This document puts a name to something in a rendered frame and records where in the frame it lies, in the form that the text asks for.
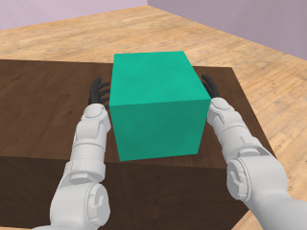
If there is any left robot forearm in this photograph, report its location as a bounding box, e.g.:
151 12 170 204
50 103 111 222

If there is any robot left upper arm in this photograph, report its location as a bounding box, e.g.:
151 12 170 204
31 182 110 230

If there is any pedestal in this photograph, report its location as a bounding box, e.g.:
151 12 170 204
0 59 277 230

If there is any robot left hand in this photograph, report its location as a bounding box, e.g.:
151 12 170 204
88 77 111 110

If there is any carton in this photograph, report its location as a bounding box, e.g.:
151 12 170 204
108 51 211 161

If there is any right robot forearm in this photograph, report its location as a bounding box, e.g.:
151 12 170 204
206 97 289 192

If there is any robot right upper arm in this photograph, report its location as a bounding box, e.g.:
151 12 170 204
226 155 307 230

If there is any robot right hand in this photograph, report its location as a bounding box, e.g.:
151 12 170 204
201 74 220 99

